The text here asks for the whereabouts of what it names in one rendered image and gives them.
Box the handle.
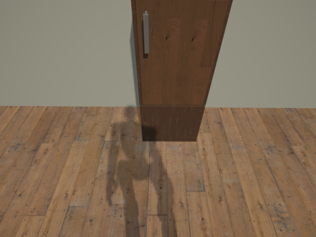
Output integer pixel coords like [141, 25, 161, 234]
[143, 11, 149, 53]

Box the cupboard door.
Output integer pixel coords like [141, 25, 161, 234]
[136, 0, 229, 105]

